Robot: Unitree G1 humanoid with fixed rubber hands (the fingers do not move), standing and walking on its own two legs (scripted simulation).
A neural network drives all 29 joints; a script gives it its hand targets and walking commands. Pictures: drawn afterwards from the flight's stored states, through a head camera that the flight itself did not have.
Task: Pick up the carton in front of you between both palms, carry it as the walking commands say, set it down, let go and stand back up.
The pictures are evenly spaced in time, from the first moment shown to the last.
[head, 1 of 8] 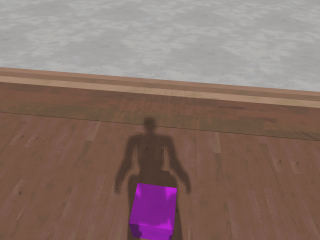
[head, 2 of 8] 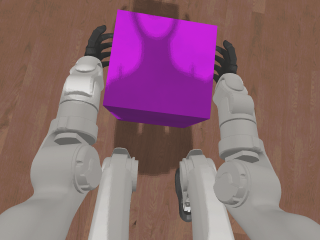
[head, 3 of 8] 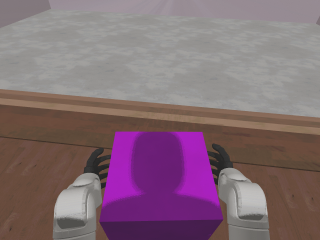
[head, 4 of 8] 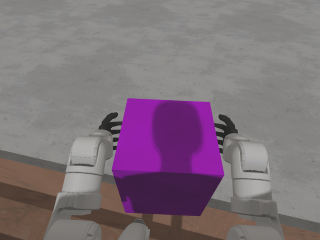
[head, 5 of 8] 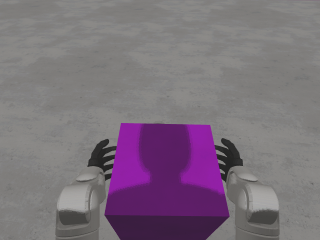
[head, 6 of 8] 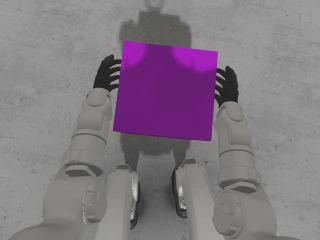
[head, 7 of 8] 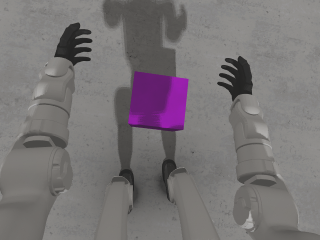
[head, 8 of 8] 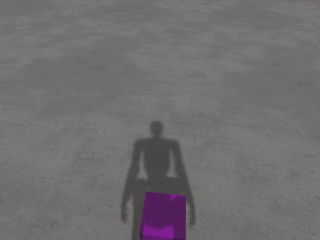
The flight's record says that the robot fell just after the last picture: no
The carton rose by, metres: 0.68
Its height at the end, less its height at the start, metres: -0.86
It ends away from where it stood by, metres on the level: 4.54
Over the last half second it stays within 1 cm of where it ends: yes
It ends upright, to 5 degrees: yes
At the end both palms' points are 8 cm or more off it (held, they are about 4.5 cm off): yes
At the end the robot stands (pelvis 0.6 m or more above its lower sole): yes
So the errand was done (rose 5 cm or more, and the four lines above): yes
